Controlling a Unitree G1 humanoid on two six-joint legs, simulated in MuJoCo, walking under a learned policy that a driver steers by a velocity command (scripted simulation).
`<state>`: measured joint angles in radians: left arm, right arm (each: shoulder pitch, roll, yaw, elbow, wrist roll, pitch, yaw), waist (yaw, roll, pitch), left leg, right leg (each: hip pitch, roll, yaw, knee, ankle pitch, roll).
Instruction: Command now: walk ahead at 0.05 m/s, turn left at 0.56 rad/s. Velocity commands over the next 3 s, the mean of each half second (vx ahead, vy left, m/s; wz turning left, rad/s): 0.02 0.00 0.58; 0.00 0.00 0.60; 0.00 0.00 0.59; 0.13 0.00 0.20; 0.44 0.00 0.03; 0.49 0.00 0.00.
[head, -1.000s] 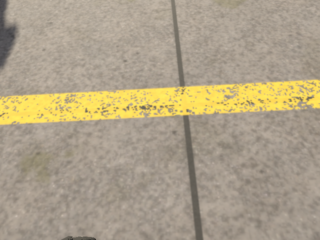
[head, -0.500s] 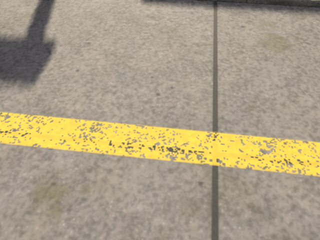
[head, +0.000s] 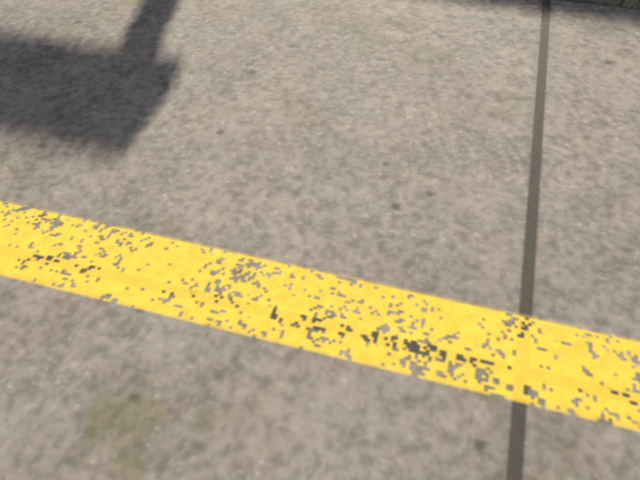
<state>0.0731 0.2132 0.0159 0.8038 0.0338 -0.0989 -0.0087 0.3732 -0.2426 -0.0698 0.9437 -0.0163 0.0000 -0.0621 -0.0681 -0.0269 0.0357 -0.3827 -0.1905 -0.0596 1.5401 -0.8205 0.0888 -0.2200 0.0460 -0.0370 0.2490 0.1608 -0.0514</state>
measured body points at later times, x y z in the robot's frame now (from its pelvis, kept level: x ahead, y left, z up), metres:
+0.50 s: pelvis +0.08 +0.04 -0.03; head +0.10 +0.07 +0.42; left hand +0.07 +0.32 -0.17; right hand +0.33 -0.14 -0.11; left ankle +0.09 +0.12 -0.76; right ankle +0.08 -0.08 -0.69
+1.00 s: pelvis +0.11 +0.00 -0.02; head +0.15 -0.01 +0.43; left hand +0.09 +0.30 -0.11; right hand +0.36 -0.17 -0.15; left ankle +0.06 +0.11 -0.69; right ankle +0.17 -0.08 -0.76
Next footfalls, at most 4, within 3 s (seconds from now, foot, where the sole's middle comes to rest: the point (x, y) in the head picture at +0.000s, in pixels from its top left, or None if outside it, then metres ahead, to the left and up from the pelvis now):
0.40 left None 0.13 0.14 -0.80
0.86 right None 0.20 -0.05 -0.80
1.30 left None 0.08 0.11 -0.80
1.80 right None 0.24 -0.01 -0.80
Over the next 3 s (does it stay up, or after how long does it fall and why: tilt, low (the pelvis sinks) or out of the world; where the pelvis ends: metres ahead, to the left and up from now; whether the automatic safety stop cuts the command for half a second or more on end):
stays up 0.45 0.49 -0.02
